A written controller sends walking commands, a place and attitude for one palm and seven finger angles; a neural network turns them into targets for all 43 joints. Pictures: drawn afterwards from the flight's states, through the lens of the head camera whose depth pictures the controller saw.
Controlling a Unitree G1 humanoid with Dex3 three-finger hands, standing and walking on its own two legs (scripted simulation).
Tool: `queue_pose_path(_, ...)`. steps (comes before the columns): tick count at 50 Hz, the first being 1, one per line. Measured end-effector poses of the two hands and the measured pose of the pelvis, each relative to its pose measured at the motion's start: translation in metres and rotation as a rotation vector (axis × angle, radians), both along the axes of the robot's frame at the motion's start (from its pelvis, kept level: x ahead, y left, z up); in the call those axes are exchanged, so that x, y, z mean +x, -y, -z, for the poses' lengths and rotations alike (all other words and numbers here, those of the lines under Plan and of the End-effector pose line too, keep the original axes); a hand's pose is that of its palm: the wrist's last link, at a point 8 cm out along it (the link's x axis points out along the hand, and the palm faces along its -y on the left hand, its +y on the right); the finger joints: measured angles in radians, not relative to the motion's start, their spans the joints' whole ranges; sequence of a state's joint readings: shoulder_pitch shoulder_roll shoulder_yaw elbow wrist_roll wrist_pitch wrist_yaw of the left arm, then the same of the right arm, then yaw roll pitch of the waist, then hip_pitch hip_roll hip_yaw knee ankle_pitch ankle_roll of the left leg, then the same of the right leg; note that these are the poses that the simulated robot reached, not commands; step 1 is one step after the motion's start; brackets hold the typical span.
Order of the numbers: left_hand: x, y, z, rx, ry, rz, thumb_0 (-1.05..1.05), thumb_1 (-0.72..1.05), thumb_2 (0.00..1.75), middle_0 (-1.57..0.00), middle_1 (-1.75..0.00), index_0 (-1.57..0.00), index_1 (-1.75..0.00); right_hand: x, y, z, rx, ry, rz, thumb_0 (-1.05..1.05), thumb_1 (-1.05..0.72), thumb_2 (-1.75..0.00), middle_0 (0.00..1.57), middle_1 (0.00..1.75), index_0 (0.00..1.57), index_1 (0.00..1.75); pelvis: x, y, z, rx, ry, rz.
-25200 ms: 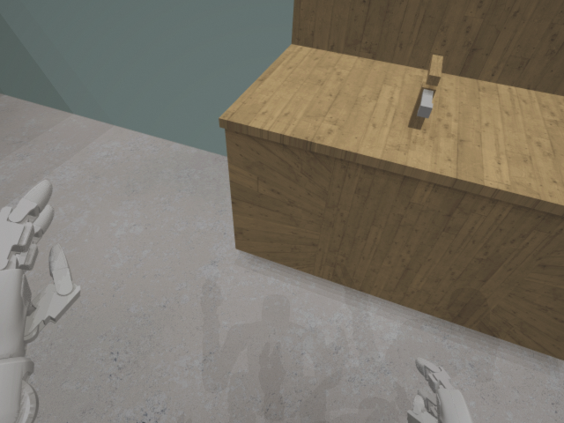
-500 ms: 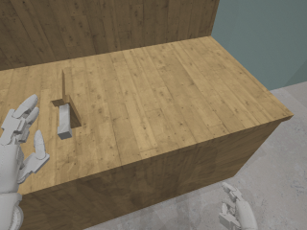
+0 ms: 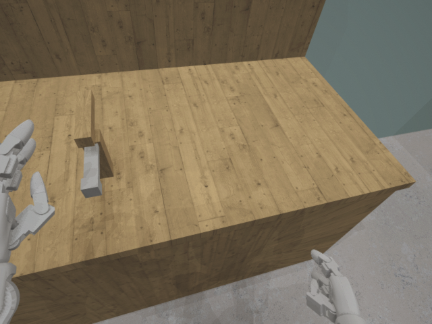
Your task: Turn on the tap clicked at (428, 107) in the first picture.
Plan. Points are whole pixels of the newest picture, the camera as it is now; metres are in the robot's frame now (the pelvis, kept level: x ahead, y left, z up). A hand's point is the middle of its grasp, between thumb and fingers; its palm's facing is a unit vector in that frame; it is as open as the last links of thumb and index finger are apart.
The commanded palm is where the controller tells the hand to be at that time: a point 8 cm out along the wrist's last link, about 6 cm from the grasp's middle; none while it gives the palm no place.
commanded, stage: come to a stop and stand still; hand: left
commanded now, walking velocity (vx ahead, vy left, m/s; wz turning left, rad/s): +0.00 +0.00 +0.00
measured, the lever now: (91, 186) +0.32 +0.26 +0.06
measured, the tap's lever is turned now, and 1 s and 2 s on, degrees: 0 0 0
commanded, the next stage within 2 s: look again from close up in 0.10 s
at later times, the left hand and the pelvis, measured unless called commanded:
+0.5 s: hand (45, 215) +0.22 +0.25 +0.16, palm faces +0.37 -0.86 -0.36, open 7.4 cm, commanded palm +0.16 +0.28 +0.17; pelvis +0.00 +0.00 +0.00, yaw +1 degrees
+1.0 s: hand (74, 213) +0.22 +0.21 +0.16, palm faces +0.33 -0.87 -0.36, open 7.4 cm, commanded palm +0.15 +0.25 +0.17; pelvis -0.01 -0.03 +0.00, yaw +0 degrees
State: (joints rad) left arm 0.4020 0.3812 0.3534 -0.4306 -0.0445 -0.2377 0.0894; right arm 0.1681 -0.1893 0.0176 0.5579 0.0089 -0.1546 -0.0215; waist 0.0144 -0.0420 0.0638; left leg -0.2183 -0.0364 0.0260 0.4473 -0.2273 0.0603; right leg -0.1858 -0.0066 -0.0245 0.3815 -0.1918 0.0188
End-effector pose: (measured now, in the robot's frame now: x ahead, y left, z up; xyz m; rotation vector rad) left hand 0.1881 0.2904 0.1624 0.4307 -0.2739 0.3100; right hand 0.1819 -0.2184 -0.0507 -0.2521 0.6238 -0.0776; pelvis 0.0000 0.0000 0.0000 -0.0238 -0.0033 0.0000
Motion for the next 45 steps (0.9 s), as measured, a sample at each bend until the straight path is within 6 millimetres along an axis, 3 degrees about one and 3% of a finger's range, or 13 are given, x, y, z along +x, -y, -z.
queue_pose_path(8,-0.004,0.0,-0.009,0.003,0.03,-0.009,0.01,0.89,0.9,-0.21,-0.3,-0.21,-0.3,0.003,-0.003,0.007,-0.012,-0.053,-0.016,0.01,-0.91,-0.9,0.21,0.3,0.2,0.3,0.005,-0.002,0.0,-0.003,-0.004,-0.008)
queue_pose_path(18,-0.006,-0.001,-0.005,-0.009,-0.002,-0.025,0.01,0.89,0.9,-0.21,-0.3,-0.21,-0.3,-0.002,-0.007,0.01,0.011,-0.063,-0.003,0.01,-0.91,-0.9,0.21,0.3,0.2,0.3,0.003,-0.002,-0.001,-0.001,0.003,-0.01)
queue_pose_path(33,-0.016,0.002,-0.004,-0.017,-0.006,-0.035,0.01,0.89,0.9,-0.21,-0.3,-0.21,-0.3,-0.015,0.004,0.01,-0.003,-0.071,0.015,0.01,-0.91,-0.9,0.21,0.3,0.2,0.3,-0.004,0.002,-0.001,-0.001,0.008,-0.012)
queue_pose_path(45,-0.007,0.019,-0.006,-0.019,0.002,-0.014,0.01,0.89,0.9,-0.21,-0.3,-0.21,-0.3,-0.018,0.012,0.01,0.028,-0.076,0.018,0.01,-0.91,-0.9,0.21,0.3,0.2,0.3,-0.008,0.018,-0.002,0.009,0.0,0.001)
